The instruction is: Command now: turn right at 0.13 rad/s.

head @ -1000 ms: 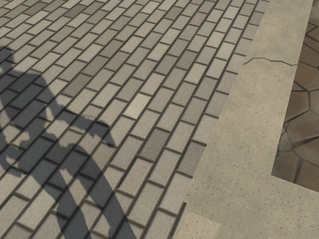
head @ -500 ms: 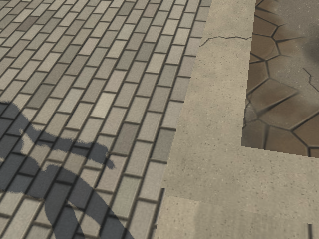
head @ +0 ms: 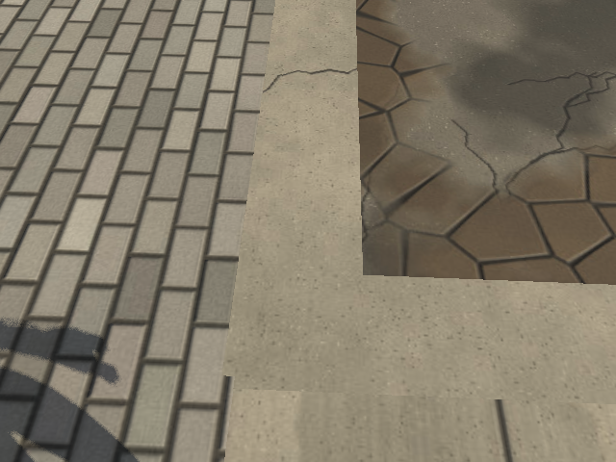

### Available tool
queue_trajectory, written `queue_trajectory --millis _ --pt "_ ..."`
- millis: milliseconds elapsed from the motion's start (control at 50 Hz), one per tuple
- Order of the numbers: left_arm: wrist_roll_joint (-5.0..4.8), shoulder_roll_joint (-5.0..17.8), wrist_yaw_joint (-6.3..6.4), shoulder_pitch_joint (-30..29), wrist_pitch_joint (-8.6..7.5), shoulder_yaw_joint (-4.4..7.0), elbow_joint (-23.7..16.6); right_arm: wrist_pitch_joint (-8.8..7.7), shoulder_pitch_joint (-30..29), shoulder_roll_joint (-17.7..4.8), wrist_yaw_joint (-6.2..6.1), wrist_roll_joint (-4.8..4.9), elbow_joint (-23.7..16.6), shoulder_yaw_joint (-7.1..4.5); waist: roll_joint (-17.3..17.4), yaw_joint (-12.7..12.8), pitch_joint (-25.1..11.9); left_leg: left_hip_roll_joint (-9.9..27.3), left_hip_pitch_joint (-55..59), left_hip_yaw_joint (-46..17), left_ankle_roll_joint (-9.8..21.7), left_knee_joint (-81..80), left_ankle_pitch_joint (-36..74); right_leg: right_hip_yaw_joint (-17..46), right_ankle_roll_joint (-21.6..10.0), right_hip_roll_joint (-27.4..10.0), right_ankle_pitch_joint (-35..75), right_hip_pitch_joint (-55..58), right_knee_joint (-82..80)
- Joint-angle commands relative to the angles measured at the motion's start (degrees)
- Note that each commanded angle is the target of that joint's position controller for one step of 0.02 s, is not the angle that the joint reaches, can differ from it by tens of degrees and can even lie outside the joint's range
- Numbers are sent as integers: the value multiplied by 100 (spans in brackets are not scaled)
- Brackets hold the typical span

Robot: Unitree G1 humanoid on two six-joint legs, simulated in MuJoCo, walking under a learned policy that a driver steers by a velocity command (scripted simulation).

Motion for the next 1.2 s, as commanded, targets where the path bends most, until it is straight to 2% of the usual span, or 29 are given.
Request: queue_trajectory --millis 20,80,100,140,200,260,420,680,960,980,1020,1040,1060,1100,1120,1140,1160,1180,1200 --pt "37 713 18 235 -67 168 -234 -70 -354 -685 31 -56 -293 -45 1094 154 -570 1584 568 -1512 1207 -651 2155 -92 225 -363 -361 -155 215" --pt "70 620 9 53 41 149 -236 -122 -289 -749 47 -18 -191 4 973 85 -490 1053 214 -1070 678 -571 1287 -11 221 -550 889 380 -352" --pt "52 684 -10 109 43 165 -179 -132 -237 -760 53 -23 -160 20 730 50 -443 801 100 -783 487 -543 941 -5 140 -535 1137 490 -345" --pt "16 677 -40 106 10 166 -102 -140 -172 -777 44 0 -91 34 476 -4 -393 538 139 -476 283 -346 787 14 -7 -540 1412 512 -393" --pt "23 636 -52 100 -40 157 19 -109 -90 -709 6 38 7 73 197 -71 -373 425 242 -337 265 -156 954 80 -39 -578 1635 466 -479" --pt "16 595 -50 106 -69 139 133 -55 -69 -681 -4 30 98 98 55 -102 -319 367 285 -288 252 -104 862 83 -24 -571 1560 400 -527" --pt "6 597 -16 150 -122 97 421 0 -46 -662 -8 21 352 141 75 -109 -190 276 282 -239 192 -129 687 67 -13 -574 1379 337 -598" --pt "-8 505 7 227 -145 28 807 18 187 -623 -53 22 665 200 142 -109 -112 212 190 -222 175 -189 501 -60 15 -519 1174 318 -635" --pt "-18 401 36 365 -145 -33 1111 10 487 -514 -77 24 790 256 147 -107 -26 180 70 -225 207 -229 351 -170 69 -472 1003 249 -642" --pt "-15 334 40 463 -140 -52 1178 14 590 -456 -81 21 842 272 165 -105 -152 136 106 -195 221 -288 -238 -234 64 -409 455 294 -663" --pt "-67 392 59 450 -141 -29 1171 34 601 -613 -111 89 815 213 310 -117 130 99 -149 -312 414 -337 -2094 -405 -46 -203 -1421 -142 -446" --pt "-81 407 58 399 -180 -27 1122 15 639 -668 -117 106 782 193 391 -145 362 254 -305 -583 576 -481 -2769 -419 -112 -205 -1923 -466 -331" --pt "-98 360 41 324 -256 -38 1062 -35 764 -736 -112 131 775 167 522 -201 526 523 -282 -995 770 -677 -3134 -441 -147 -242 -1937 -779 -123" --pt "-143 91 -31 179 -451 -91 951 -151 1180 -990 -89 173 856 58 1070 -296 501 1416 136 -2289 1281 -1335 -3473 -819 -71 -219 -1024 -1189 800" --pt "-161 108 -64 100 -520 -90 907 -181 1190 -1058 -86 172 829 17 1100 -295 565 1774 -2 -2739 1483 -1549 -3341 -816 -79 -411 -735 -1195 1155" --pt "-173 156 -96 145 -568 -69 910 -203 1063 -1017 -75 155 740 17 999 -206 545 1830 -141 -2757 1505 -1600 -3118 -793 -127 -511 -773 -1079 1276" --pt "-177 138 -122 286 -605 -65 946 -212 867 -966 -54 168 635 24 988 -68 518 1735 -296 -2511 1410 -1572 -2885 -837 -194 -554 -898 -815 1076" --pt "-197 69 -140 558 -635 -74 1030 -197 551 -955 -32 227 509 30 1050 157 529 1517 -673 -2063 1226 -1456 -2644 -941 -282 -557 -785 -165 337" --pt "-198 97 -140 907 -646 -34 1211 -170 325 -890 -14 258 394 45 980 339 501 1122 -1116 -1515 1000 -1198 -2230 -1042 -283 -431 -312 724 -344"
